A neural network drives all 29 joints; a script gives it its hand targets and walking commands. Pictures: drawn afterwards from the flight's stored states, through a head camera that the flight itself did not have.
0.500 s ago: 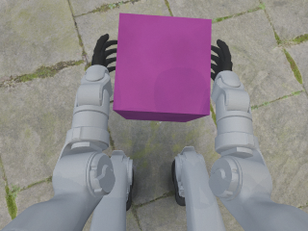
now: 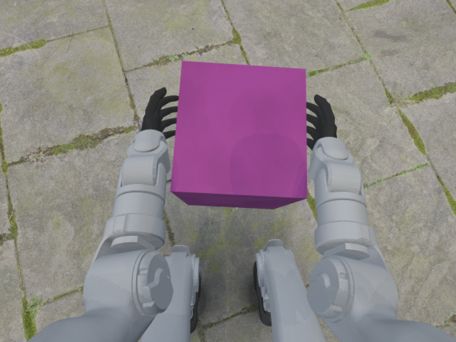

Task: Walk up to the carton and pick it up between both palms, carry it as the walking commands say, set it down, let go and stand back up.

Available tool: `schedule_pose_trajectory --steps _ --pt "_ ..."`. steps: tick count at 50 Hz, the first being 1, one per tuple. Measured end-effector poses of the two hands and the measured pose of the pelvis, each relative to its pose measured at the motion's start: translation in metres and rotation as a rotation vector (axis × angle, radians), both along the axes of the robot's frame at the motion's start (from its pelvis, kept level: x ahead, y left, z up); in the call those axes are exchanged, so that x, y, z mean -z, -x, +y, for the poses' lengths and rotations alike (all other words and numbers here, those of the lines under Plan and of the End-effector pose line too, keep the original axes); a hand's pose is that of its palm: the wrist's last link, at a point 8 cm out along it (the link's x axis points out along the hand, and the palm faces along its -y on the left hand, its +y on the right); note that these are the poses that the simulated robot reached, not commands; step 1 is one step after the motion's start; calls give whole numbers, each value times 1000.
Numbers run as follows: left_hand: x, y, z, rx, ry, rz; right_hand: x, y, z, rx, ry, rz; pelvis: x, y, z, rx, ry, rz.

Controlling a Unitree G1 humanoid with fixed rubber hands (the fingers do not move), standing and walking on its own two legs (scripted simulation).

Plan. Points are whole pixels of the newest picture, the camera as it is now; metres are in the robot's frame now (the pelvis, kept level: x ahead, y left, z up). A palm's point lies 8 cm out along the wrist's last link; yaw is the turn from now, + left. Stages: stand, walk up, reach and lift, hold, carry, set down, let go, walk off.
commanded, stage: reach and lift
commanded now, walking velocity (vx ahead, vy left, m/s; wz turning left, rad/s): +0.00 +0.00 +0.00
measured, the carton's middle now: (236, 149) +0.45 -0.03 -0.12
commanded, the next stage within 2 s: none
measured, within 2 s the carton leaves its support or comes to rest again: neither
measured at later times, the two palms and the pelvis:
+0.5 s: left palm (141, 128) +0.44 +0.12 +0.03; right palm (341, 135) +0.42 -0.17 +0.03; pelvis +0.02 +0.00 +0.07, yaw +0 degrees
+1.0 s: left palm (118, 122) +0.41 +0.12 +0.10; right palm (365, 129) +0.39 -0.17 +0.10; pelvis +0.04 +0.00 +0.13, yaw +0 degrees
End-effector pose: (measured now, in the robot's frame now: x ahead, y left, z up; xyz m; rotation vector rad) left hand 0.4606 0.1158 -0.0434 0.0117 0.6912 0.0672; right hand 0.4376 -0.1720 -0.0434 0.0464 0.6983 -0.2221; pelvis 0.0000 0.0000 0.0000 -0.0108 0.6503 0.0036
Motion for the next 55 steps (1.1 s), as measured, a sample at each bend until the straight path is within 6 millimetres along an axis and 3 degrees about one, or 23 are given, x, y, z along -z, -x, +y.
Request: schedule_pose_trajectory --steps 35,55 --pt "-101 31 2 -10 6 3 -102 29 1 0 -2 3 -94 -30 -2 -1 -2 -177" --pt "-158 52 8 -13 2 -4 -159 47 8 -12 3 -5 -140 -37 -1 5 -5 -314"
